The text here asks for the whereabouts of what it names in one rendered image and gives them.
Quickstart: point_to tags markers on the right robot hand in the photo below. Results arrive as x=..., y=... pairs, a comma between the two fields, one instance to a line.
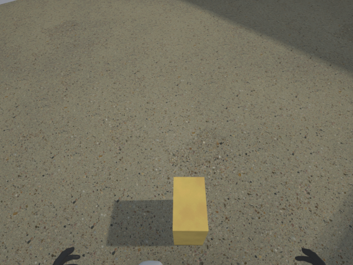
x=311, y=257

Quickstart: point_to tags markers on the carton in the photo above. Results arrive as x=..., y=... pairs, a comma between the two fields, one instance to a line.
x=190, y=223

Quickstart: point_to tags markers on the left robot hand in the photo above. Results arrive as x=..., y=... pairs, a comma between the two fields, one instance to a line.
x=65, y=257

